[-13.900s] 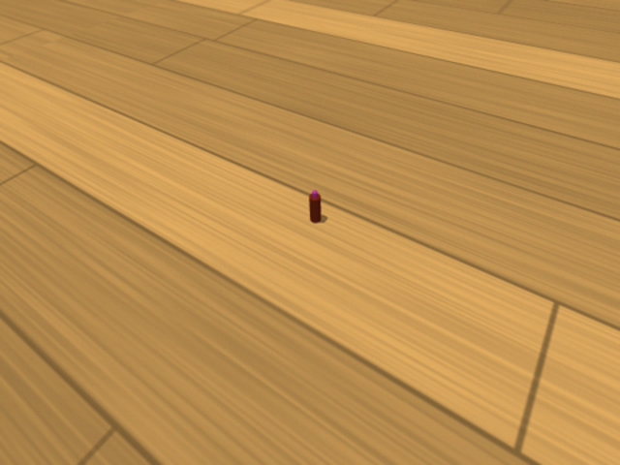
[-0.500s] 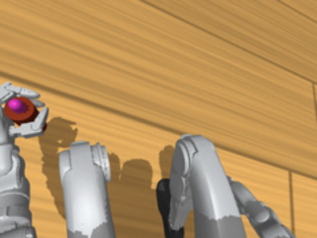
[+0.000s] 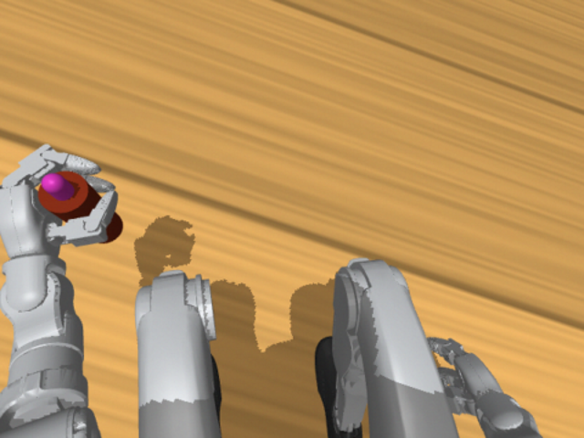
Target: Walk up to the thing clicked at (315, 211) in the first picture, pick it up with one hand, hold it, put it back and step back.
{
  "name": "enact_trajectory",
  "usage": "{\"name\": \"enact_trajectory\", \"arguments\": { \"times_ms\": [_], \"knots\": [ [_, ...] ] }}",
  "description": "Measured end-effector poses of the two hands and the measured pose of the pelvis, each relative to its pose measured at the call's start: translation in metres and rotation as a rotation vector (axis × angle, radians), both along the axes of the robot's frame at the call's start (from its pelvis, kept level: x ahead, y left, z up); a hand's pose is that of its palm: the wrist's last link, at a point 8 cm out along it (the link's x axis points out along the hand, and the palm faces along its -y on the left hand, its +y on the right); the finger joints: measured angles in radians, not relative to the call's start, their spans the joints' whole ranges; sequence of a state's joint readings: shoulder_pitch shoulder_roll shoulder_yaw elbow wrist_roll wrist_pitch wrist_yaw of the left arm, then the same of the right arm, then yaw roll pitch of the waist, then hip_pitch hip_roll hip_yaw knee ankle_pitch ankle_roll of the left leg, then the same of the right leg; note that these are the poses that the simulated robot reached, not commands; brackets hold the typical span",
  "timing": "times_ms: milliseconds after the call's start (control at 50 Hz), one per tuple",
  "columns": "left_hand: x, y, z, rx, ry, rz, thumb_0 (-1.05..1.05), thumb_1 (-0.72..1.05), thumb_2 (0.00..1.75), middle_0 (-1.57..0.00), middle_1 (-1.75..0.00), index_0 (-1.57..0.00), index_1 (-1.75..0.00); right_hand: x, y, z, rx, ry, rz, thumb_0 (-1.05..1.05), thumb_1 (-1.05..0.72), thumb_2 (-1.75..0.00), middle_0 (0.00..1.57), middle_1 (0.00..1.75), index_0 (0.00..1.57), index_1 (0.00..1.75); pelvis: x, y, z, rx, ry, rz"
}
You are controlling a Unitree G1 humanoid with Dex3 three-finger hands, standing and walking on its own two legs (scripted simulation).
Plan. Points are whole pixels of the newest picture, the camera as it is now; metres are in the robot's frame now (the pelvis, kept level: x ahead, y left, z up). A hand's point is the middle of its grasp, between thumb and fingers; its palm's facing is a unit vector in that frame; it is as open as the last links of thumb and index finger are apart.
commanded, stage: settle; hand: left
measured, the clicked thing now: (82, 207) +0.40 +0.28 -0.06
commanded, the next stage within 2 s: lift in 0.72 s
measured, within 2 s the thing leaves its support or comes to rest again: neither
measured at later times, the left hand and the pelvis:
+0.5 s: hand (71, 193) +0.40 +0.27 -0.01, palm faces +0.23 -0.97 -0.03, open 6.7 cm; pelvis +0.00 +0.00 +0.02, yaw +2 degrees
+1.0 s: hand (68, 186) +0.40 +0.26 +0.01, palm faces +0.21 -0.98 -0.04, open 6.7 cm; pelvis +0.00 +0.00 +0.04, yaw +3 degrees
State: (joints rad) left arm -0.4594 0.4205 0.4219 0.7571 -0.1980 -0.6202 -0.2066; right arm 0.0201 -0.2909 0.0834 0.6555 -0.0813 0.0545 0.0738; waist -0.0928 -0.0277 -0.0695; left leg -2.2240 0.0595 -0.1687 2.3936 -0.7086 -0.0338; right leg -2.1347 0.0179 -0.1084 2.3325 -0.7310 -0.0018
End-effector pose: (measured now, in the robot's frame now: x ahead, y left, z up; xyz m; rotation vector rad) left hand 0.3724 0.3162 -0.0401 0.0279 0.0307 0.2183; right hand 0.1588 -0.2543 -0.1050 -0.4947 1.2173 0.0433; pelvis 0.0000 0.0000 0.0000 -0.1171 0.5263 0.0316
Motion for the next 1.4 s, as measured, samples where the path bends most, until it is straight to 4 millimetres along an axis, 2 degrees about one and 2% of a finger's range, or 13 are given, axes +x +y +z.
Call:
{"name": "enact_trajectory", "arguments": {
  "times_ms": [300, 980, 1160, 1400],
  "knots": [
    [-0.006, 0.003, 0.023, 0.003, 0.008, 0.019, 0.05, 0.0, 1.11, -0.92, -1.05, -0.94, -1.06, 0.004, 0.002, 0.015, 0.009, -0.039, -0.018, 0.01, -0.89, -0.9, 0.2, 0.3, 0.2, 0.3, -0.002, 0.0, 0.017, 0.016, 0.016, 0.014],
    [-0.001, -0.005, 0.055, 0.005, 0.012, 0.0, 0.05, 0.01, 1.1, -0.92, -1.05, -0.93, -1.06, -0.016, 0.0, 0.03, 0.031, -0.024, -0.066, 0.01, -0.9, -0.9, 0.2, 0.3, 0.2, 0.3, -0.004, -0.001, 0.039, 0.037, 0.027, 0.027],
    [-0.008, -0.004, 0.085, 0.004, -0.002, -0.007, 0.05, 0.01, 1.1, -0.92, -1.05, -0.93, -1.07, -0.013, 0.004, 0.048, 0.041, -0.055, -0.093, 0.01, -0.91, -0.9, 0.2, 0.3, 0.2, 0.3, -0.004, 0.0, 0.057, 0.037, 0.031, 0.033],
    [-0.021, -0.005, 0.147, 0.004, -0.001, -0.013, 0.05, 0.01, 1.1, -0.92, -1.05, -0.93, -1.06, 0.007, 0.016, 0.099, 0.068, -0.129, -0.113, 0.01, -0.9, -0.89, 0.2, 0.3, 0.2, 0.3, 0.001, 0.004, 0.105, 0.034, 0.038, 0.043]
  ]
}}
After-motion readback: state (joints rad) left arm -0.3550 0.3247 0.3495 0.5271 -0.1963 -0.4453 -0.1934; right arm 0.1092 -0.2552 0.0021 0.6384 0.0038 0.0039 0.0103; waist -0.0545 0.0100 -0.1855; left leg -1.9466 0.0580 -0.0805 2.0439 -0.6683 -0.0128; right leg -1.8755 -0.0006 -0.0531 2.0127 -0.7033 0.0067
